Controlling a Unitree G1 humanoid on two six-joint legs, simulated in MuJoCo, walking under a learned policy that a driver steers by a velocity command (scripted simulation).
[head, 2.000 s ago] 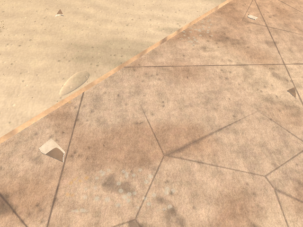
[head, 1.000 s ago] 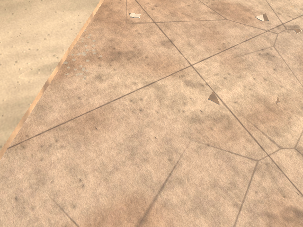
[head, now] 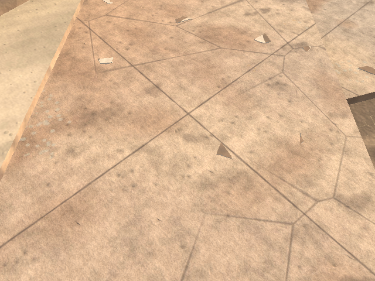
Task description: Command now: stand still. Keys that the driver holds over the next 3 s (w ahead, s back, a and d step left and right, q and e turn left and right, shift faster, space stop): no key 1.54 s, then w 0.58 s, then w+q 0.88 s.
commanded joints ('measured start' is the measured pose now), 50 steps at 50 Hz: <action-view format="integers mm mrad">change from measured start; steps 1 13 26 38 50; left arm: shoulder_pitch -20 -31 -32 -6 26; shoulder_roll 102 106 95 83 69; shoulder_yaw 21 16 4 -7 -16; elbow -19 105 190 230 245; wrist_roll -3 -7 -8 -9 -10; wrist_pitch -10 -4 -3 -4 -5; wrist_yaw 8 20 21 23 24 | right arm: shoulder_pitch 11 34 83 132 173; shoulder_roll -116 -112 -100 -80 -63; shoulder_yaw -26 -23 -16 -10 -7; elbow -24 51 105 134 150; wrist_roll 2 5 5 6 8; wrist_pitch -8 -2 1 1 1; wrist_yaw -2 -7 -15 -17 -18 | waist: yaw -7 -4 -2 -1 -1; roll -12 2 -2 -2 -1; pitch -44 -24 -4 9 17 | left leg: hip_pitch -64 -48 -52 -59 -63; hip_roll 48 33 24 19 16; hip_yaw -50 -36 -32 -30 -28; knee -116 -139 -152 -157 -156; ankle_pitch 141 169 135 117 120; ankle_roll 21 19 20 23 25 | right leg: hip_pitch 103 117 103 86 76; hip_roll -41 -38 -32 -29 -27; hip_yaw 48 34 20 13 9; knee -52 -70 -86 -91 -90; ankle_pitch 201 200 160 137 132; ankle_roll -28 -24 -19 -16 -15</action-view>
